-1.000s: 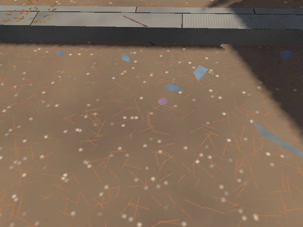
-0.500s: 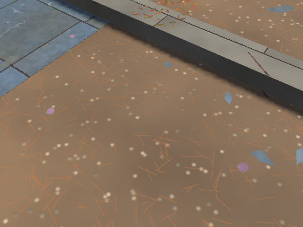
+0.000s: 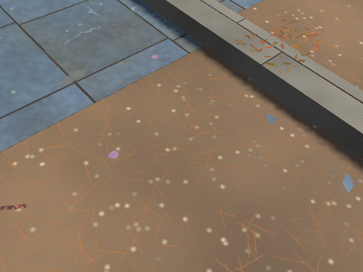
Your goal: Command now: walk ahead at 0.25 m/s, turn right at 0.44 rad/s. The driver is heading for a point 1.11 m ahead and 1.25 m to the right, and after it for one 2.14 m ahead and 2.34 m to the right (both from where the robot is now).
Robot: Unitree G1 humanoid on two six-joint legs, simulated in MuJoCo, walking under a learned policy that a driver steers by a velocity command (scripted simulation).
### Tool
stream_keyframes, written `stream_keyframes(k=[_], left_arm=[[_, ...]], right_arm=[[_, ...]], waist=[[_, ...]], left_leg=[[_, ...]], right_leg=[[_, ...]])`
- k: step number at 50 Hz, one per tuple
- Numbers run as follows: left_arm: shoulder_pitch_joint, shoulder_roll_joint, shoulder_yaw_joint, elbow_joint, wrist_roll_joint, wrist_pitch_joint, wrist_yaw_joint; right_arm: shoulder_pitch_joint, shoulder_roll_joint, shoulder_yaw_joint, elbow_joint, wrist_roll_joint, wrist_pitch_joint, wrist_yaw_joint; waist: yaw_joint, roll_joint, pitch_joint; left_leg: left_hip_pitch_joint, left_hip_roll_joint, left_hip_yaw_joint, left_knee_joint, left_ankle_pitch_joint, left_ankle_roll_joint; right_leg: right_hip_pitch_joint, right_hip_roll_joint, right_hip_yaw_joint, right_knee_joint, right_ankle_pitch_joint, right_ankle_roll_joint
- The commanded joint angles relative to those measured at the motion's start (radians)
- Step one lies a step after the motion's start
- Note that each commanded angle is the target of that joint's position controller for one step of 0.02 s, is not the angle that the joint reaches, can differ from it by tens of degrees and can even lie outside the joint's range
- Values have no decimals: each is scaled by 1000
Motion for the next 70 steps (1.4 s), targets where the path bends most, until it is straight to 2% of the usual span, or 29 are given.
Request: stream_keyframes(k=[1, 6, 10, 12, 13, 14, 15, 16, 18, 22, 25, 31, 35, 36, 37, 38, 39, 41, 44, 49, 55, 59, 60, 61, 62, 63, 65, 66, 70], left_arm=[[45, 61, 30, -40, 1, 18, -18], [-97, -3, 7, -106, 23, 23, -52], [-47, 42, 23, -122, 30, 26, -46], [77, 72, 41, -103, 33, 14, -19], [154, 131, 63, -98, 38, 1, 2], [97, 264, 90, -111, 12, 9, 14], [113, 315, 113, -149, -32, 23, 9], [49, 261, 105, -166, -29, 39, 13], [-67, 144, 69, -172, -21, 55, 17], [-87, 171, 79, -174, -2, 42, 11], [-75, 200, 93, -179, 1, 50, 10], [-81, 213, 106, -194, 11, 59, 2], [-140, 202, 103, -207, 2, 55, -3], [-150, 185, 97, -210, -10, 51, 0], [-77, 115, 79, -209, -17, 45, 5], [-73, 125, 84, -218, -8, 42, 14], [-101, 219, 104, -206, 30, 42, 12], [-56, 191, 101, -176, 25, 54, -11], [-45, 172, 87, -168, 2, 73, -37], [-170, 139, 64, -214, -3, 86, -48], [-223, 100, 48, -254, -16, 91, -58], [-204, 105, 56, -266, -9, 89, -46], [-129, 117, 62, -241, 3, 78, -34], [-45, 221, 88, -219, 20, 62, -15], [-32, 387, 124, -243, -2, 57, -4], [21, 327, 126, -237, -12, 54, 1], [-121, 210, 77, -236, -1, 57, 19], [-181, 180, 64, -242, -7, 55, 26], [-157, 162, 45, -214, -2, 36, 18]], right_arm=[[-13, -142, -45, -64, 7, -26, -23], [-29, -121, -43, -38, 15, -18, -49], [-12, -167, -66, -22, 22, -2, -53], [-35, -172, -70, -26, 34, 12, -40], [-35, -171, -69, -34, 40, 12, -28], [41, -66, -49, -72, 5, 20, -13], [66, -99, -43, -96, -18, 35, -14], [14, -139, -46, -90, -22, 38, -20], [-86, -164, -56, -98, -18, 36, -29], [-54, -111, -40, -74, -15, 75, -29], [-110, -110, -36, -91, -7, 79, -28], [-178, -135, -40, -100, 6, 54, -29], [-94, -157, -46, -79, 16, 30, -45], [-52, -179, -54, -68, 11, 23, -56], [-64, -264, -70, -83, 2, 22, -66], [-155, -326, -78, -121, -10, 31, -58], [-159, -254, -64, -116, -18, 37, -50], [-190, -173, -41, -122, -7, 42, -43], [-157, -169, -41, -128, -10, 41, -46], [-30, -203, -66, -96, -12, 38, -40], [-46, -222, -87, -93, -12, 33, -11], [-37, -238, -100, -87, 17, 43, 10], [-31, -235, -103, -80, 25, 50, 13], [3, -210, -98, -90, 22, 55, 17], [-46, -130, -71, -188, 0, 63, 16], [-113, -180, -75, -176, -22, 76, -1], [-92, -179, -77, -136, 6, 73, -7], [-77, -191, -82, -122, -1, 72, -7], [-1, -177, -77, -59, 2, 88, 5]], waist=[[18, 127, -86], [-5, 152, -26], [12, 143, -86], [72, 97, -153], [133, 0, -183], [7, -195, -169], [50, -160, -367], [39, -47, -267], [-16, 49, -38], [-31, 31, -103], [0, -18, -119], [38, -89, -105], [-12, -132, -103], [-39, -98, -101], [2, 87, -135], [7, 272, -93], [9, 169, -60], [34, 126, -63], [13, 166, -80], [-62, 200, -73], [-53, 225, -96], [-27, 221, -114], [20, 147, -135], [54, -83, -139], [28, -298, -128], [109, -143, -182], [17, -103, -68], [-13, -120, -57], [-25, -70, -114]], left_leg=[[146, 275, -96, -173, 882, 97], [123, 221, 86, -162, 749, 73], [174, 244, 120, 45, 976, 49], [126, 232, 135, 336, 923, 18], [-24, 160, 132, 605, 578, -33], [-348, -53, 87, 924, -383, -94], [-422, -86, -172, 1006, -381, -113], [-457, -35, -221, 958, -315, -102], [-438, 14, -206, 753, -181, -98], [-282, -11, -186, 555, -105, -118], [-297, -28, -204, 452, -64, -119], [-255, -82, -237, 267, -44, -93], [-38, -113, -238, -8, -21, -54], [74, -66, -258, -166, 27, -42], [178, 165, -456, -284, -100, 9], [124, 359, -709, -350, -142, 110], [58, 346, -610, -303, 41, 145], [46, 228, -378, -223, 286, 116], [118, 184, -223, -178, 446, 113], [243, 250, -162, -159, 519, 136], [150, 288, -14, -110, 521, 109], [101, 323, 52, 25, 473, 38], [21, 303, 92, 146, 389, -13], [-199, 219, 143, 402, 69, -79], [-499, 40, 63, 565, -415, -154], [-508, 61, -91, 672, -383, -150], [-457, 84, -125, 631, -172, -128], [-415, 78, -119, 602, -108, -123], [-316, 32, -104, 568, -57, -111]], right_leg=[[-88, -12, 0, 9, 97, -4], [-24, -5, -78, -372, 290, -28], [118, 73, -151, -476, 192, -96], [279, 118, -143, -582, 193, -153], [436, 54, -5, -692, 443, -206], [571, -199, 392, -592, 1157, -331], [648, -303, 692, -773, 838, -479], [555, -299, 663, -852, 439, -454], [319, -176, 502, -911, 263, -337], [232, -60, 376, -849, 439, -248], [240, -39, 441, -863, 224, -225], [267, -13, 576, -850, 64, -187], [200, 22, 634, -802, 142, -123], [132, 70, 605, -764, 45, -74], [44, 165, 461, -580, -186, -13], [-105, 289, 197, -318, -233, 21], [-93, 171, 174, -174, -159, 35], [-56, 145, 144, -25, -66, 35], [-95, 108, 77, 65, -23, 60], [-134, 43, 23, -85, -43, 83], [83, 17, -65, -334, -77, 35], [230, 44, -104, -565, -32, -16], [356, 51, -64, -705, 80, -38], [519, -101, 207, -853, 214, -84], [557, -352, 613, -826, 636, -252], [579, -341, 530, -806, 641, -321], [437, -205, 334, -822, 525, -252], [400, -149, 282, -821, 538, -218], [387, -119, 237, -809, 659, -213]])
Keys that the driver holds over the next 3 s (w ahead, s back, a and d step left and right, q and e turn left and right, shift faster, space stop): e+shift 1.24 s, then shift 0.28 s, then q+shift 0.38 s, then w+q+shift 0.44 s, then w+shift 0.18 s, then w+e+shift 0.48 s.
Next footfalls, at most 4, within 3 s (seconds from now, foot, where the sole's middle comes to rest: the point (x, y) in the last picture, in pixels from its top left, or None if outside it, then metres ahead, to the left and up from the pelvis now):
0.26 right None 0.23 -0.08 -0.78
0.72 left None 0.32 0.08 -0.78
1.22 right None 0.12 -0.02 -0.78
1.66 left None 0.32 0.00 -0.78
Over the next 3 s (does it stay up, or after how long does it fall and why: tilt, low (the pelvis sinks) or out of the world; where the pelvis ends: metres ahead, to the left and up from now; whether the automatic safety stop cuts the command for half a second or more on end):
stays up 0.77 -0.36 -0.04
